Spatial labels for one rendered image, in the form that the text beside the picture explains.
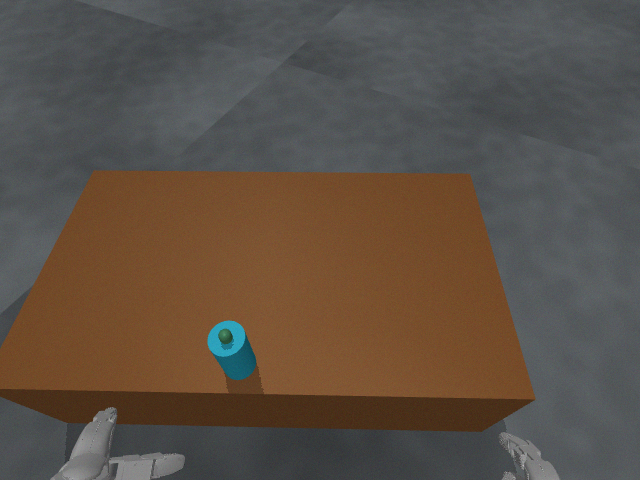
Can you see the left robot arm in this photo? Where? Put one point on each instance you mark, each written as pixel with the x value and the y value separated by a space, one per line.
pixel 88 466

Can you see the left robot hand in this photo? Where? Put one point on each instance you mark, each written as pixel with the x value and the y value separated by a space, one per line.
pixel 97 437

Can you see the bottle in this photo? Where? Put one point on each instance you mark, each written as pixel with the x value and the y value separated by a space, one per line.
pixel 230 346

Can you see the right robot hand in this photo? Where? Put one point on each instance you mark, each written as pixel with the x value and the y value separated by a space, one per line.
pixel 528 458

